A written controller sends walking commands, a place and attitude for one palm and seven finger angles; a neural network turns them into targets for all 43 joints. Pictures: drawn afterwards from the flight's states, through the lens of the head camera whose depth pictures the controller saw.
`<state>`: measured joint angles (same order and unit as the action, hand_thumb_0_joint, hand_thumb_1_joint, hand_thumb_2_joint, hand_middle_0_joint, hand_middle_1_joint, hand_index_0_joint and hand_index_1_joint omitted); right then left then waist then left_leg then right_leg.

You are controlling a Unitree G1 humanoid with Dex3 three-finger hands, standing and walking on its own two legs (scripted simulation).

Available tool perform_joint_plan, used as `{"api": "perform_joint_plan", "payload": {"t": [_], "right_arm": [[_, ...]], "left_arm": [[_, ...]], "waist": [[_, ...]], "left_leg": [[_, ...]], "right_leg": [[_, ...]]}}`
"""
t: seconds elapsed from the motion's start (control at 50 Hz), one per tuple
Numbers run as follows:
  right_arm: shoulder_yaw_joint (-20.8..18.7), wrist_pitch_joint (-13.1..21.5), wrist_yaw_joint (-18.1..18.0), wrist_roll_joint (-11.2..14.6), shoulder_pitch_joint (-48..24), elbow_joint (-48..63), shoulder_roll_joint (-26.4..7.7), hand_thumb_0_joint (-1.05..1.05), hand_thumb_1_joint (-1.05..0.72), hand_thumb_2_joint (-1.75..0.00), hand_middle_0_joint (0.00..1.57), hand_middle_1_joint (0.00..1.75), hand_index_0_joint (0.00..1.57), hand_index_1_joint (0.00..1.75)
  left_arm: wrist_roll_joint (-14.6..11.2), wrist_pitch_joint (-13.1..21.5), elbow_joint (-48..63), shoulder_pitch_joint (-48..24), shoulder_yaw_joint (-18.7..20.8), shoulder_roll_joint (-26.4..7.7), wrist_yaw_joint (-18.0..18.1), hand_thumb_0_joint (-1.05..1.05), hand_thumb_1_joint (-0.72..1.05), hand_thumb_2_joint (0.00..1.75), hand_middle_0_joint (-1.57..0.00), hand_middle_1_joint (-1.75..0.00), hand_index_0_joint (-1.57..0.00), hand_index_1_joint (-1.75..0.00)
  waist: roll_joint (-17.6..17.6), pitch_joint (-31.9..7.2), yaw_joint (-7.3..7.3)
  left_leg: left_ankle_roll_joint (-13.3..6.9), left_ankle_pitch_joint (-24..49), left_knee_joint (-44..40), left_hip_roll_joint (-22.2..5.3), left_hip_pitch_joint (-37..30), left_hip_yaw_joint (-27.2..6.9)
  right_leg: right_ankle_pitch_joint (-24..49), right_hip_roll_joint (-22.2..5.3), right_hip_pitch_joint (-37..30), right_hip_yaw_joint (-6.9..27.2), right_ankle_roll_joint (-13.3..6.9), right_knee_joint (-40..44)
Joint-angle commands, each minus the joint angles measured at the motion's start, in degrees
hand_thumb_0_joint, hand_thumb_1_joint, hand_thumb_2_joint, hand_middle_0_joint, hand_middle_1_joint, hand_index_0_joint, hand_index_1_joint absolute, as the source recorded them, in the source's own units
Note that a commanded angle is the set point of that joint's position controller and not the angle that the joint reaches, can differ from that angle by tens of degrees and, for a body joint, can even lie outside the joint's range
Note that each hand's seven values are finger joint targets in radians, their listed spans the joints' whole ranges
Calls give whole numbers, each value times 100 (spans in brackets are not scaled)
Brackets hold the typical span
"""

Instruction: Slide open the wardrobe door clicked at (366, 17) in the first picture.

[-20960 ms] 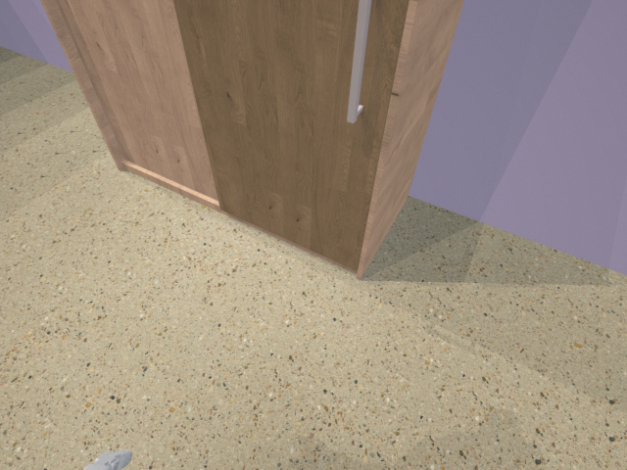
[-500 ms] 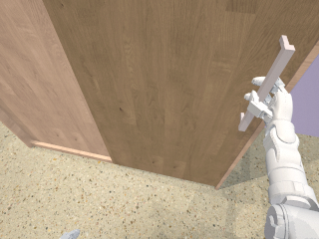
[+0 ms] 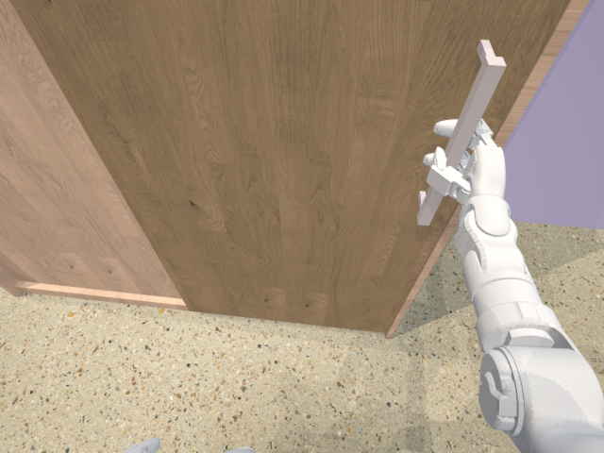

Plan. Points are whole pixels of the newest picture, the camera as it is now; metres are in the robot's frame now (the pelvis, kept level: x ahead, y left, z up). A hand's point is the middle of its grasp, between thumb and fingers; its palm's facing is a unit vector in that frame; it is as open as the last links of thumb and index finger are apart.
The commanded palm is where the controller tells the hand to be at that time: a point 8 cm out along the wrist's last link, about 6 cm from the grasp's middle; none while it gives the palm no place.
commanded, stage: tug the door sideways, standing still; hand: right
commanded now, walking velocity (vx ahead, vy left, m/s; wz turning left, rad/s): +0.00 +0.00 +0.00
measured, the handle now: (449, 148) +0.53 -0.15 +0.11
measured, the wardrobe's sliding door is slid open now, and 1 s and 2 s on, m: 0.00 0.04 0.25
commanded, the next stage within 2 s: step sideways, sliding the door along in 0.46 s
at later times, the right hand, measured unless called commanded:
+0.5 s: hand (412, 170) +0.47 -0.09 +0.12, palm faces +0.09 +1.00 -0.05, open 5.7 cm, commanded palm +0.44 -0.09 +0.12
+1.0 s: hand (403, 167) +0.47 -0.08 +0.12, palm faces +0.12 +0.99 -0.11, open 5.8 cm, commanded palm +0.45 -0.11 +0.13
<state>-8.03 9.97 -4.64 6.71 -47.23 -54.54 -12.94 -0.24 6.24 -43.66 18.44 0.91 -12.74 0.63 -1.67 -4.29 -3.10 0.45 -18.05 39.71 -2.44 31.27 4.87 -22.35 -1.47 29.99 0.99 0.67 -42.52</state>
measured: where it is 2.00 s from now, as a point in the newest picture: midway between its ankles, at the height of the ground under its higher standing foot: outside the picture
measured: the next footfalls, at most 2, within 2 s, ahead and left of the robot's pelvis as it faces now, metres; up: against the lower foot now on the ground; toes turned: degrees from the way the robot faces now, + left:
left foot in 1.20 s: +0.10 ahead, +0.19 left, +0.00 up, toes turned +3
right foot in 1.36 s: +0.06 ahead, -0.03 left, +0.00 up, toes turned -13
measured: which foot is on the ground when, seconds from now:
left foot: down 0.00-1.00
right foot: down 0.00-1.00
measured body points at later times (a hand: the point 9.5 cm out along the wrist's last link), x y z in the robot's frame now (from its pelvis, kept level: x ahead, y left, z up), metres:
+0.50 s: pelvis +0.00 +0.01 +0.00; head +0.05 +0.01 +0.45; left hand +0.06 +0.26 -0.13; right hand +0.46 -0.15 +0.13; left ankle +0.01 +0.13 -0.71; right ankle -0.02 -0.12 -0.71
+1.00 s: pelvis +0.01 +0.05 +0.00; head +0.05 +0.07 +0.45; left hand +0.10 +0.31 -0.12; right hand +0.46 -0.13 +0.13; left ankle +0.01 +0.13 -0.71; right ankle -0.01 -0.09 -0.70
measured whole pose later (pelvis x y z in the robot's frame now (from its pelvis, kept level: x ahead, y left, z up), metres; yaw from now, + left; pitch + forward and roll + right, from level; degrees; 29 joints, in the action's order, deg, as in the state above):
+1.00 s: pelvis +0.01 +0.05 +0.00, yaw -1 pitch +1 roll +0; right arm -7.6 3.3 -5.2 5.5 -48.8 -53.5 -13.9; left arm -1.5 2.1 -42.1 14.2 -0.2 -14.5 6.6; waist -1.5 5.5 -2.6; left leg -4.0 -20.6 39.8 0.0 20.0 6.7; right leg -24.7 -4.3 21.7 -2.2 1.3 -46.2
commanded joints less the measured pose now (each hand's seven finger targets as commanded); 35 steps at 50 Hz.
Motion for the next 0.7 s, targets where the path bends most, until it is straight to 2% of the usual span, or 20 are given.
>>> {"api": "perform_joint_plan", "payload": {"t": [0.0,0.08,0.12,0.18,0.24,0.26,0.32,0.36,0.38,0.4,0.44,0.48,0.52,0.54,0.56,0.58,0.6,0.62,0.64,0.68], "right_arm": [[993,673,416,-145,-3472,1547,757,0,-90,-90,45,140,45,140],[1214,696,344,-136,-3607,1583,1030,0,-90,-90,45,140,45,140],[1144,680,307,-159,-3590,1490,919,0,-90,-90,45,140,45,140],[1191,705,297,-133,-3737,1604,966,0,-90,-90,45,140,45,140],[1195,677,280,-125,-3645,1490,1004,0,-90,-90,45,140,45,140],[1211,678,275,-122,-3650,1497,1047,0,-90,-90,45,140,45,140],[1175,718,237,-141,-3743,1669,988,0,-90,-90,45,140,45,140],[1232,726,195,-134,-3697,1598,1103,0,-90,-90,45,140,45,140],[1252,740,182,-137,-3730,1646,1126,0,-90,-90,45,140,45,140],[1256,754,162,-154,-3729,1643,1129,0,-90,-90,45,140,45,140],[1260,763,122,-168,-3681,1655,1157,0,-90,-90,45,140,45,140],[1319,753,94,-169,-3631,1595,1272,0,-90,-90,45,140,45,140],[1256,762,50,-206,-3649,1695,1179,0,-90,-90,45,140,45,140],[1248,765,22,-178,-3971,1854,1129,0,-90,-90,45,140,45,140],[-715,589,-147,-576,-3461,1378,-2082,0,-90,-90,45,140,45,140],[52,468,-71,-549,-3591,1433,-1207,0,-90,-90,45,140,45,140],[455,418,25,-472,-3599,1642,-630,0,-90,-90,45,140,45,140],[363,376,28,-442,-3518,1708,-769,0,-90,-90,45,140,45,140],[509,307,58,-378,-3306,1637,-544,0,-90,-90,45,140,45,140],[475,201,105,-299,-3216,1690,-576,0,-90,-90,45,140,45,140]], "left_arm": [[6,329,335,427,299,-867,30,0,90,90,-20,-30,-20,-30],[4,456,250,447,310,-837,9,0,90,90,-20,-30,-20,-30],[31,488,200,523,312,-893,8,0,90,90,-20,-30,-20,-30],[24,553,172,487,305,-844,11,0,90,90,-20,-30,-20,-30],[29,586,146,518,292,-851,-2,0,90,90,-20,-30,-20,-30],[38,599,148,526,295,-838,-4,0,90,90,-20,-30,-20,-30],[50,633,145,535,309,-842,-8,0,90,90,-20,-30,-20,-30],[44,641,130,537,299,-809,-22,0,90,90,-20,-30,-20,-30],[46,655,142,509,296,-801,-36,0,90,90,-20,-30,-20,-30],[54,660,130,519,303,-806,-40,0,90,90,-20,-30,-20,-30],[48,667,157,496,308,-799,-52,0,90,90,-20,-30,-20,-30],[56,666,176,473,301,-779,-59,0,90,90,-20,-30,-20,-30],[68,659,195,488,315,-819,-58,0,90,90,-20,-30,-20,-30],[47,652,198,429,297,-796,-47,0,90,90,-20,-30,-20,-30],[-41,328,349,374,356,-1234,224,0,90,90,-20,-30,-20,-30],[-78,150,494,192,234,-978,303,0,90,90,-20,-30,-20,-30],[-117,99,640,11,185,-869,367,0,90,90,-20,-30,-20,-30],[-132,69,685,-70,192,-932,451,0,90,90,-20,-30,-20,-30],[-137,27,726,-104,161,-864,496,0,90,90,-20,-30,-20,-30],[-111,-39,782,-120,196,-947,579,0,90,90,-20,-30,-20,-30]], "waist": [[-156,-2267,-617],[-221,-2298,-676],[-123,-2297,-668],[-232,-2348,-672],[-188,-2305,-636],[-79,-2295,-678],[-238,-2447,-632],[-165,-2353,-646],[-267,-2356,-646],[-169,-2365,-655],[-242,-2447,-634],[-22,-2331,-637],[-74,-2461,-604],[-193,-2490,-651],[299,-2455,52],[538,-2153,-210],[401,-2087,-179],[63,-2047,-141],[-123,-1956,-136],[-325,-1971,-95]], "left_leg": [[-163,1823,-187,425,-386,-66],[-162,1665,-194,447,-245,-40],[-172,1665,-204,449,-328,-27],[-171,1762,-217,442,-384,-48],[-168,1770,-226,444,-385,-44],[-159,1835,-236,452,-419,-36],[-170,1968,-214,440,-522,-58],[-158,2053,-201,442,-458,-45],[-152,2050,-210,443,-419,-61],[-156,2052,-198,443,-447,-47],[-153,2061,-176,441,-425,-59],[-147,2104,-179,442,-480,-50],[-152,2157,-151,433,-553,-60],[-143,2200,-180,425,-528,-91],[-131,2096,-358,3,-1562,-259],[-112,2344,-533,-96,-1836,-247],[-102,2245,-574,-124,-2026,-220],[-132,2039,-468,-113,-2003,-161],[-133,1907,-355,-75,-1942,-121],[-135,1614,-73,20,-1656,-79]], "right_leg": [[2671,61,-1648,265,83,334],[2555,50,-1735,298,86,324],[2457,80,-1642,313,77,359],[2420,104,-1646,246,58,358],[2403,121,-1600,239,54,363],[2390,125,-1589,221,37,365],[2529,150,-1631,209,39,344],[2747,121,-1673,214,46,327],[2737,128,-1711,193,45,315],[2731,126,-1696,205,49,320],[2771,123,-1755,194,49,301],[2709,131,-1628,175,35,319],[2779,146,-1647,188,34,310],[2747,145,-1737,155,23,297],[2456,-232,-1305,69,-222,404],[2020,-162,-1050,-97,-234,661],[1922,-236,-1073,-131,-205,811],[1982,-317,-1259,-103,-221,843],[2125,-440,-1471,-85,-248,877],[2437,-713,-1873,149,-356,811]]}}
